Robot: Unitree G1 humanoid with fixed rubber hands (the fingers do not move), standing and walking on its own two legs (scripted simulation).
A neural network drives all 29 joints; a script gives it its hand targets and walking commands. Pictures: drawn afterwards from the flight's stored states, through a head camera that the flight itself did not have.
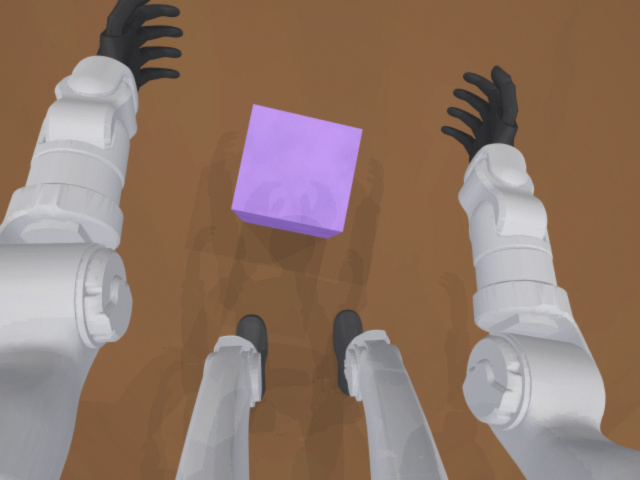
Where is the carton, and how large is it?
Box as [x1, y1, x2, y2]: [231, 104, 362, 238]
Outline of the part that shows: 253,104 231,208 244,221 326,238 341,232 362,129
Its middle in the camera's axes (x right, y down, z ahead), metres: -0.05 -0.13 +0.85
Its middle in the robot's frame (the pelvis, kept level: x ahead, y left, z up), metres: +0.53 -0.01 -0.53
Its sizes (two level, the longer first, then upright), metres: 0.210 0.200 0.250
